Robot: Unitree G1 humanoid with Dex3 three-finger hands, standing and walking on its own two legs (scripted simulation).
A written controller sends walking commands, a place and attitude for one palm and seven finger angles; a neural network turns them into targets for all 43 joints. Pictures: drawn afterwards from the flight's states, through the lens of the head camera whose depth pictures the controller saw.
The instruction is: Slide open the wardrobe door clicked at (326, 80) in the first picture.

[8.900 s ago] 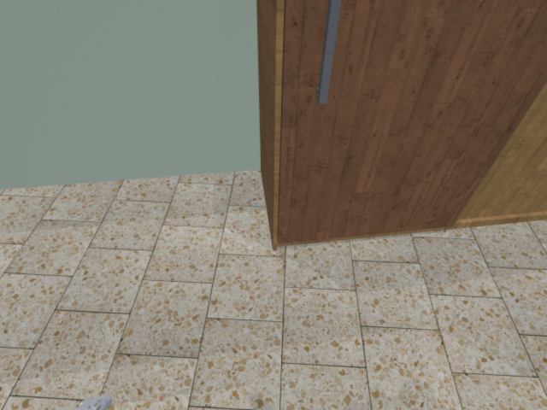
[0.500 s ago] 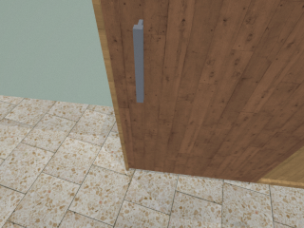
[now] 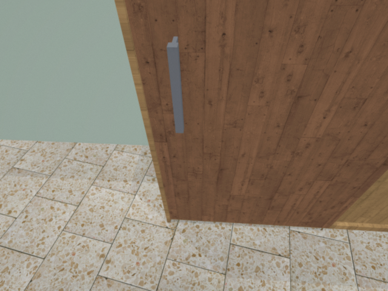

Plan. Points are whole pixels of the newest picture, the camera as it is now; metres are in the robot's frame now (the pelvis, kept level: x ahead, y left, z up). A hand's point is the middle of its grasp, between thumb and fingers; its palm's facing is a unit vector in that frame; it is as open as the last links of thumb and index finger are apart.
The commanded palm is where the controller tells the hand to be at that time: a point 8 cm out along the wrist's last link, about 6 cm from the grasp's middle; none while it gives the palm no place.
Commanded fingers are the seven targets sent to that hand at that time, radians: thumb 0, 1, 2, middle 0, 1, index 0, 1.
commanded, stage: come to a stop and stand still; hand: left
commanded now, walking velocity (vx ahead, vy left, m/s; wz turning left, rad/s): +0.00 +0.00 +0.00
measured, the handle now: (177, 89) +0.56 +0.08 +0.12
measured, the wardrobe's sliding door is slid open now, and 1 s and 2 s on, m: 0.00 0.00 0.00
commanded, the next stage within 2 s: look again from close up in 0.84 s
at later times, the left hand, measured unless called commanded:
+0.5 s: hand out of the picture -0.01 +0.17 -0.18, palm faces +0.02 -0.98 -0.20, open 7.3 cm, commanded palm none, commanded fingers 0.00 0.90 0.90 -0.20 -0.30 -0.20 -0.30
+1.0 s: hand out of the picture +0.02 +0.20 -0.18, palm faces +0.02 -0.98 -0.20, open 7.3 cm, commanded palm none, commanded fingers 0.00 0.90 0.90 -0.20 -0.30 -0.20 -0.30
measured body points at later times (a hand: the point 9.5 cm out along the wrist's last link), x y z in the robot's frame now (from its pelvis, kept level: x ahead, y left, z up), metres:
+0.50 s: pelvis +0.00 +0.01 -0.01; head +0.01 +0.00 +0.44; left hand -0.01 +0.23 -0.16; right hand -0.02 -0.19 -0.17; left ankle +0.03 +0.11 -0.74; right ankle -0.03 -0.10 -0.74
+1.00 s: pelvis +0.01 +0.02 +0.00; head +0.02 +0.02 +0.45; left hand +0.02 +0.25 -0.16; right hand +0.05 -0.22 -0.16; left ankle +0.03 +0.11 -0.74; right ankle -0.03 -0.10 -0.74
